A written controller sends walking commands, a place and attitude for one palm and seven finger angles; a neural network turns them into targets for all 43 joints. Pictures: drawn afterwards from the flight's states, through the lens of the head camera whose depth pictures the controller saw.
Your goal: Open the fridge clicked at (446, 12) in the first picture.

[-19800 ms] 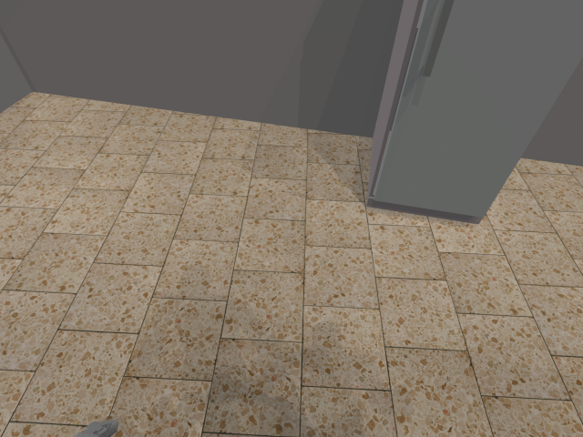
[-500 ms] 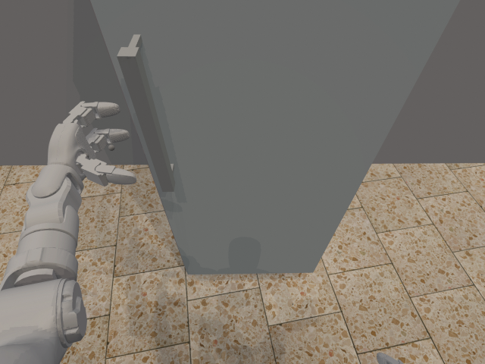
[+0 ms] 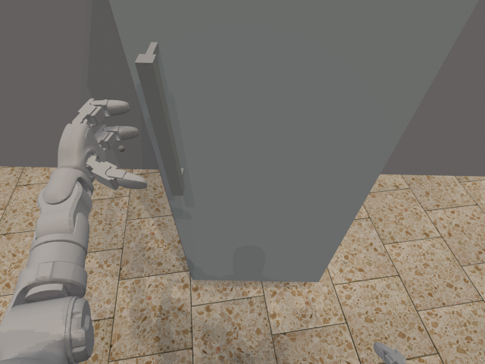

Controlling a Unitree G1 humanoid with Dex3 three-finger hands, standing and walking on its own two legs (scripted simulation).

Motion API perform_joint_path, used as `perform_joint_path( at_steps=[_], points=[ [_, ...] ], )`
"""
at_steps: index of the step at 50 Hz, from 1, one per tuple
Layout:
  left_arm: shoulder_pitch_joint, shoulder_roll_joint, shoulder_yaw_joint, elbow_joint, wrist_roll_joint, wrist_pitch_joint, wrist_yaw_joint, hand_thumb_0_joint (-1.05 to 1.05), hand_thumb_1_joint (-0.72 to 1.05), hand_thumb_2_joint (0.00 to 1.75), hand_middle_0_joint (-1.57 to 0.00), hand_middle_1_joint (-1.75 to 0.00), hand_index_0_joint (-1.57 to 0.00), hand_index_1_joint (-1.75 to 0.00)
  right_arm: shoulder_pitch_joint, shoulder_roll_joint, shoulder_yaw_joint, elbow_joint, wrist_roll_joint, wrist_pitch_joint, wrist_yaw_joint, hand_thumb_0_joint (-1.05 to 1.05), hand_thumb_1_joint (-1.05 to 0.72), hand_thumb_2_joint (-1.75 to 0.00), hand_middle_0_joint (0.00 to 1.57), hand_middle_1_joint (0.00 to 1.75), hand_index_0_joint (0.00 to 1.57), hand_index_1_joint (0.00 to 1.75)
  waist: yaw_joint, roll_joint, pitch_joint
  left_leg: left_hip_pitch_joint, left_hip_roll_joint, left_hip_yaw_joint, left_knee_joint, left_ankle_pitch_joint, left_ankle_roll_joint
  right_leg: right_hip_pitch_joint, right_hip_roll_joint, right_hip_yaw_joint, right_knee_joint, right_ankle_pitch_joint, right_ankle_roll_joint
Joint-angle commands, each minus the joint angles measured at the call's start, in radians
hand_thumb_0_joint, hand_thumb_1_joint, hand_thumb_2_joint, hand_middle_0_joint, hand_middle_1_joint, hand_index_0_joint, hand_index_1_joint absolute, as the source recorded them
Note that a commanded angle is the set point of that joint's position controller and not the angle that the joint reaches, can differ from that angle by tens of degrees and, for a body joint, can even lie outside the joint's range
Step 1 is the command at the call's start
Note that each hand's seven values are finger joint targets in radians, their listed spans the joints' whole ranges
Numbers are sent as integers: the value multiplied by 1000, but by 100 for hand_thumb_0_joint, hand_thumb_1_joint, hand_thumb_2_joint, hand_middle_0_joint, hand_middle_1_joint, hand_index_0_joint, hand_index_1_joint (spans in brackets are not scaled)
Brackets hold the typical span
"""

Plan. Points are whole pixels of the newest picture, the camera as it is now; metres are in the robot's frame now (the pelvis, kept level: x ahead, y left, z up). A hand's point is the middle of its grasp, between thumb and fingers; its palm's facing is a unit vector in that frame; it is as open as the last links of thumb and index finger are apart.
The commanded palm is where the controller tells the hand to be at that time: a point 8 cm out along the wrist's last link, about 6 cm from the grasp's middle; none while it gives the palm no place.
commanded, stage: feel for the door with the fingertips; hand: left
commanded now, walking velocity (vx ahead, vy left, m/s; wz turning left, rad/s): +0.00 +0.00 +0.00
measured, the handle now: (167, 131) +0.48 +0.15 +0.12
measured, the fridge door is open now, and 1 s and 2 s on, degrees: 0 0 0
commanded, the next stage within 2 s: slide the fingers in behind the handle in 0.94 s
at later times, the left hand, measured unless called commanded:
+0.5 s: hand (149, 148) +0.42 +0.16 +0.14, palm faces +0.01 -1.00 -0.01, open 14.0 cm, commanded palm +0.40 +0.22 +0.14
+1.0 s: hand (152, 140) +0.44 +0.16 +0.14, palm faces +0.00 -1.00 -0.01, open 13.8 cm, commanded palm +0.42 +0.22 +0.14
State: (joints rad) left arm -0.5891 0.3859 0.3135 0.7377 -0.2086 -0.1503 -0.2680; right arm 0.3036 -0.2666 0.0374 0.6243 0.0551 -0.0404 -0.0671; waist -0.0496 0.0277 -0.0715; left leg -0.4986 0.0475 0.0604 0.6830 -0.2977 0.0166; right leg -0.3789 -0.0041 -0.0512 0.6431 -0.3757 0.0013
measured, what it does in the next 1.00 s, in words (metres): stands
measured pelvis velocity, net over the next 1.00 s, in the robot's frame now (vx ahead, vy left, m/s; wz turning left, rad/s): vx -0.01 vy -0.01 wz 0.01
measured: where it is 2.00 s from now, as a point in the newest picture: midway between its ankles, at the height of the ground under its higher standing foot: outside the picture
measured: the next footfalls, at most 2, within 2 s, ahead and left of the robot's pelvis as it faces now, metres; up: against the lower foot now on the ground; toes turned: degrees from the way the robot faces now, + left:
none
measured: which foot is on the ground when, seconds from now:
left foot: down 0.00-1.00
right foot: down 0.00-1.00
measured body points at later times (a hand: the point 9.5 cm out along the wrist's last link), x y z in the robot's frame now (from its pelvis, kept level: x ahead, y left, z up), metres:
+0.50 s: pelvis +0.00 -0.01 +0.00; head +0.02 -0.02 +0.45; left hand +0.42 +0.22 +0.14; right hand +0.08 -0.27 -0.11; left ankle +0.03 +0.11 -0.72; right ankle -0.03 -0.12 -0.72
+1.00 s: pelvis -0.01 -0.01 +0.00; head +0.03 -0.01 +0.45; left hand +0.44 +0.22 +0.14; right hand +0.07 -0.27 -0.12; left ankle +0.03 +0.11 -0.72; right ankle -0.03 -0.12 -0.72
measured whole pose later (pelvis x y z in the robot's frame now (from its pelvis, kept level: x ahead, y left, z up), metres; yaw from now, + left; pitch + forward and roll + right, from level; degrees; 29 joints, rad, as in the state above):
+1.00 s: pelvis -0.01 -0.01 +0.00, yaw +0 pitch +7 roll -1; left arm -0.76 0.36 0.27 0.94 -0.16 -0.20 -0.20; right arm 0.32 -0.27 0.03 0.66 0.05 -0.04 -0.06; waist -0.07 0.03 -0.05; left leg -0.53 0.05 0.05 0.68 -0.28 0.01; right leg -0.42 0.00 -0.06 0.66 -0.37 -0.01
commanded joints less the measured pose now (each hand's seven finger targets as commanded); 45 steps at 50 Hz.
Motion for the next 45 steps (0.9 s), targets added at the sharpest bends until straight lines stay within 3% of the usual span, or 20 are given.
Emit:
perform_joint_path(
  at_steps=[1, 3, 9, 12, 14, 15, 16, 17, 18, 19, 20, 24, 25, 28, 32, 35, 38, 41, 42, 45],
  points=[
    [-403, 170, -26, -162, -22, -19, -18, 0, -50, 30, -30, -120, -30, -120, 0, -151, -60, -110, 10, -32, -13, 0, -90, -90, 20, 30, 20, 30, -11, 30, -250, 294, -29, -73, -67, 238, 21, -59, 39, 6, -88, 326, -18],
    [-433, 152, -45, -139, -29, 4, -22, 0, -50, 30, -30, -120, -30, -120, 0, -155, -59, -109, 13, -28, -16, 0, -90, -90, 20, 30, 20, 30, -20, -5, -223, 277, -29, -82, -76, 207, 20, -69, 38, 1, -95, 298, -19],
    [-536, 137, -44, -233, -24, -36, 34, 0, -50, 30, -30, -120, -30, -120, 1, -147, -59, -107, 2, -41, -10, 0, -90, -90, 20, 30, 20, 30, -21, 2, -306, 328, -32, -90, -69, 219, 18, -61, 38, 4, -87, 293, -19],
    [-480, 195, 19, -238, -5, -66, 73, 0, -50, 30, -30, -120, -30, -120, 5, -144, -61, -101, -5, -45, -4, 0, -90, -90, 20, 30, 20, 30, 4, 6, -339, 329, -33, -85, -64, 244, 18, -25, 38, 11, -78, 321, -19],
    [-470, 170, -1, -229, 4, -69, 82, 0, -50, 30, -30, -120, -30, -120, 0, -139, -59, -99, -5, -44, -1, 0, -90, -90, 20, 30, 20, 30, 4, 15, -323, 314, -34, -76, -66, 235, 17, -25, 37, 13, -78, 323, -18],
    [-458, 175, -4, -208, 11, -68, 87, 0, -50, 30, -30, -120, -30, -120, 5, -142, -59, -96, -5, -41, -1, 0, -90, -90, 20, 30, 20, 30, -1, -21, -309, 294, -34, -74, -66, 229, 22, -14, 38, 12, -82, 321, -16],
    [-474, 157, -22, -216, 14, -64, 87, 0, -50, 30, -30, -120, -30, -120, -6, -138, -58, -100, -4, -41, 2, 0, -90, -90, 20, 30, 20, 30, -2, 18, -299, 289, -36, -68, -69, 213, 20, -24, 36, 15, -82, 316, -15],
    [-457, 160, -14, -199, 16, -58, 89, 0, -50, 30, -30, -120, -30, -120, -4, -137, -60, -98, -2, -40, 1, 0, -90, -90, 20, 30, 20, 30, 0, -1, -288, 284, -35, -67, -71, 214, 21, -18, 36, 15, -85, 323, -16],
    [-461, 177, -7, -204, 20, -55, 90, 0, -50, 30, -30, -120, -30, -120, -4, -140, -59, -99, -3, -37, 0, 0, -90, -90, 20, 30, 20, 30, 5, 24, -288, 281, -36, -65, -73, 216, 20, -14, 35, 19, -86, 327, -17],
    [-470, 182, 2, -199, 17, -50, 89, 0, -50, 30, -30, -120, -30, -120, -1, -139, -59, -99, -3, -36, -1, 0, -90, -90, 20, 30, 20, 30, 1, 11, -288, 282, -36, -64, -73, 221, 21, -9, 36, 18, -86, 337, -16],
    [-450, 225, 34, -203, 18, -53, 90, 0, -50, 30, -30, -120, -30, -120, 4, -147, -62, -100, -4, -32, -4, 0, -90, -90, 20, 30, 20, 30, 12, -13, -305, 276, -36, -64, -72, 232, 23, 19, 36, 19, -86, 345, -17],
    [-487, 171, -10, -195, 5, -50, 78, 0, -50, 30, -30, -120, -30, -120, -4, -138, -59, -100, 1, -30, -7, 0, -90, -90, 20, 30, 20, 30, -6, -3, -269, 271, -38, -54, -78, 212, 24, 1, 37, 23, -98, 348, -14],
    [-485, 178, -3, -190, 3, -57, 77, 0, -50, 30, -30, -120, -30, -120, 5, -142, -62, -99, -1, -30, -9, 0, -90, -90, 20, 30, 20, 30, -12, -33, -273, 269, -38, -53, -74, 214, 29, 9, 38, 24, -101, 348, -11],
    [-466, 178, 5, -178, -1, -60, 65, 0, -50, 30, -30, -120, -30, -120, 8, -143, -67, -95, 0, -31, -9, 0, -90, -90, 20, 30, 20, 30, -4, -31, -298, 281, -40, -49, -73, 234, 29, 18, 36, 29, -98, 382, -11],
    [-479, 138, -41, -163, 0, -58, 51, 0, -50, 30, -30, -120, -30, -120, 13, -141, -66, -87, 3, -29, -6, 0, -90, -90, 20, 30, 20, 30, -15, -6, -279, 284, -41, -52, -68, 233, 28, -7, 35, 25, -96, 375, -11],
    [-503, 147, -37, -153, 0, -64, 57, 0, -50, 30, -30, -120, -30, -120, 20, -146, -69, -83, 2, -28, -5, 0, -90, -90, 20, 30, 20, 30, -19, -27, -273, 280, -41, -55, -68, 217, 30, -14, 36, 23, -102, 349, -11],
    [-546, 169, -20, -131, 6, -67, 70, 0, -50, 30, -30, -120, -30, -120, 15, -144, -66, -78, 1, -26, -6, 0, -90, -90, 20, 30, 20, 30, -19, -6, -271, 271, -44, -56, -71, 199, 28, -23, 33, 29, -101, 335, -11],
    [-623, 180, -21, -104, 15, -84, 82, 0, -50, 30, -30, -120, -30, -120, 20, -144, -62, -70, -1, -27, -9, 0, -90, -90, 20, 30, 20, 30, -36, -20, -259, 260, -42, -60, -68, 169, 31, -46, 33, 31, -104, 298, -7],
    [-633, 211, 3, -70, 21, -89, 87, 0, -50, 30, -30, -120, -30, -120, 27, -147, -62, -61, -3, -26, -11, 0, -90, -90, 20, 30, 20, 30, -35, -31, -251, 252, -40, -64, -68, 158, 30, -52, 32, 32, -104, 285, -8],
    [-662, 221, 5, -55, 35, -114, 89, 0, -50, 30, -30, -120, -30, -120, 42, -150, -64, -59, -8, -27, -11, 0, -90, -90, 20, 30, 20, 30, -34, -9, -307, 273, -40, -67, -57, 185, 29, -46, 33, 30, -87, 296, -11]
  ],
)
